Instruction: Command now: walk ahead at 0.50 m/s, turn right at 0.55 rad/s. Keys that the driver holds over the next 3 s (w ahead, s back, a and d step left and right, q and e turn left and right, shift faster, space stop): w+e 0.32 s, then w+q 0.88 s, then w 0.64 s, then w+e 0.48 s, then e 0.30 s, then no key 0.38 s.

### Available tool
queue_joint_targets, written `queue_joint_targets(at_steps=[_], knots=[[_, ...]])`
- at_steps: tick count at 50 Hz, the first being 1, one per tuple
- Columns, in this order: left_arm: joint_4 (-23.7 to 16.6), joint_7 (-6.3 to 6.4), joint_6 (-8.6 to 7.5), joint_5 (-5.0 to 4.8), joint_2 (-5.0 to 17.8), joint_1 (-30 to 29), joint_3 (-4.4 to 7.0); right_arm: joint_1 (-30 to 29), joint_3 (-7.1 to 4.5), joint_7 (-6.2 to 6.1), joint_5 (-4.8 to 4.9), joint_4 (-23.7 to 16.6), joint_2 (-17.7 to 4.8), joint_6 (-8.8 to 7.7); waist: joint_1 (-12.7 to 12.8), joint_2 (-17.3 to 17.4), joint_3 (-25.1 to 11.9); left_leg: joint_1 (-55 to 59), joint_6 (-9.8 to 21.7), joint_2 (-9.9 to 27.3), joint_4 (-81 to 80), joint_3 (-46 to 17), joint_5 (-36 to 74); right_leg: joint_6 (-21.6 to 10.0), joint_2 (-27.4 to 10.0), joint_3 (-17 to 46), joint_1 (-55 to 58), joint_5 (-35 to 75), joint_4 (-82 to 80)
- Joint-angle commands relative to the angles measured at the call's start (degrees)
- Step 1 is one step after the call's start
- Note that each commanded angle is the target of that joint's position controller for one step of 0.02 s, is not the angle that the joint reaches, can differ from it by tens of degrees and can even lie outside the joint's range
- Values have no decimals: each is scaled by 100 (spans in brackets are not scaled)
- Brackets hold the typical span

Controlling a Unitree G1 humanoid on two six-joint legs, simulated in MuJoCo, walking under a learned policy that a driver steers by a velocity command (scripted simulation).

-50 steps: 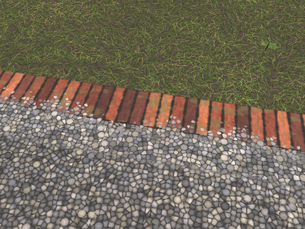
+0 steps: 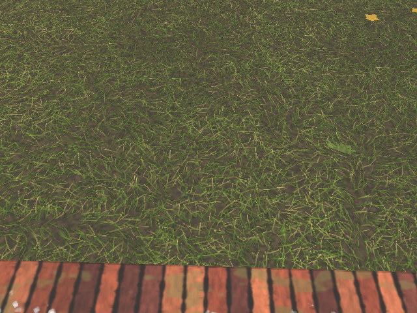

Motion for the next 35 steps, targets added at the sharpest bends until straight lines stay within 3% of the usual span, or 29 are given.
queue_joint_targets(at_steps=[1, 5, 10, 15, 17, 18, 19, 20, 21, 22, 23, 24, 25, 27, 29, 32, 35], knots=[[-599, -57, -25, 7, 458, -284, 154, 389, -156, -2, -34, -80, -547, -1, -244, 881, 112, 1344, 905, 1618, -1491, -1621, 127, 66, -746, 161, -1782, 524, 271], [-810, -98, 47, 38, 241, -573, 97, 458, -255, -4, -12, 134, -811, -76, -197, 726, 149, 1208, 1070, 1649, -1794, -788, 1079, 209, -843, 81, -1893, 1170, -266], [-1010, -243, -15, 36, 131, -1333, 20, 607, -292, -48, 26, 349, -1050, 1, -454, 595, 268, 1428, 862, 1530, -1766, 164, 1473, 138, -774, -231, -1646, 2471, -1802], [-1368, -397, -6, 8, 193, -1998, 21, 929, -361, -53, 159, 558, -1326, 140, -602, 627, 494, 2080, 665, 1788, -1512, 536, 1779, -143, -620, -620, -1493, 2007, -2669], [-1421, -405, 6, 55, 294, -1855, 83, 1008, -390, -64, 215, 617, -1449, 203, -420, 734, 299, 2191, 586, 1825, -918, 702, 3394, -377, -301, -879, -825, 1366, -2866], [-1328, -380, 9, 82, 412, -1377, 169, 1048, -383, -66, 237, 673, -1494, 234, -86, 743, -1, 2129, 536, 1772, -257, 795, 4272, -535, -57, -985, -20, 1282, -3099], [-1048, -320, 10, 71, 654, -429, 324, 1082, -315, -74, 228, 721, -1383, 252, 428, 595, -475, 1654, 412, 1574, 803, 983, 4487, -726, 179, -1034, 1430, 1735, -3500], [-861, -199, 54, 93, 1153, 523, 481, 1142, -160, -67, 64, 607, -1064, 212, 788, -81, -1158, 161, 186, 1309, 2598, 1056, 2485, -1041, -774, 255, 3349, 2128, -3369], [-885, -173, 6, 105, 1692, 432, 486, 1809, 96, 45, -4, 447, -366, 77, 165, -1423, -2000, -1953, -94, 285, 4615, 474, -2386, -2067, -2416, 3314, 4871, 1415, -4021], [-904, -202, -46, 140, 1116, 659, 354, 1232, -73, 96, 255, 580, -1046, -29, 679, -463, -2272, -2285, -7, 371, 5183, -508, -2345, -1955, -2496, 3607, 4647, 1058, -4499], [-810, -222, -105, 185, 965, 380, 278, 644, -127, 107, 415, 354, -1178, -49, 630, -364, -1286, -2629, 47, 569, 5169, -432, -1887, -1657, -2277, 2531, 3882, 1592, -4559], [-768, -223, -140, 157, 798, -12, 223, 505, -92, 64, 337, 341, -1052, -37, 366, -93, -816, -2456, 49, 831, 4727, -406, -1363, -1440, -2011, 1791, 3053, 2039, -4631], [-764, -233, -169, 165, 575, -351, 161, 498, -117, 38, 223, 396, -1037, 18, 154, -142, -475, -2197, 8, 971, 4397, -403, -1051, -1315, -1779, 1236, 2384, 2338, -4798], [-732, -237, -284, 212, 398, -643, 129, 919, -128, 29, 232, 564, -877, 210, -170, -274, -337, -1573, -57, 1069, 4171, -504, -574, -1231, -1604, 660, 1670, 2341, -5274], [-600, -222, -405, 232, 418, -701, 153, 945, -116, -3, 230, 598, -694, 341, -271, -162, -119, -1638, -144, 1019, 3959, -576, -250, -1229, -1590, 197, 1421, 2621, -5577], [-389, -133, -443, 284, 435, -570, 182, 585, -126, -21, 199, 499, -602, 369, -201, -73, 145, -2162, -223, 913, 3293, -777, 542, -1099, -1523, -388, 1617, 2915, -5728], [-275, -70, -433, 261, 493, -564, 194, 240, -103, 66, 171, 412, -507, 321, -93, -64, 275, -2136, -186, 811, 2280, -610, 1441, -908, -1411, -921, 1801, 2912, -5818]])
Next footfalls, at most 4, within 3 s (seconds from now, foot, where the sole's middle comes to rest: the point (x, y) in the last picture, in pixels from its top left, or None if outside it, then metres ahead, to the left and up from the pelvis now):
0.40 right None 0.32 -0.20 -0.77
0.96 left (220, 266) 0.66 -0.01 -0.77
1.44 right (261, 192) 0.97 -0.17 -0.77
1.96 left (185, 147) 1.19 0.14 -0.77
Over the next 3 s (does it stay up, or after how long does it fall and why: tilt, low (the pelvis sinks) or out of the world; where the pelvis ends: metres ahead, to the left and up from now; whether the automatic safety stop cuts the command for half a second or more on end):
stays up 1.45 0.02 0.00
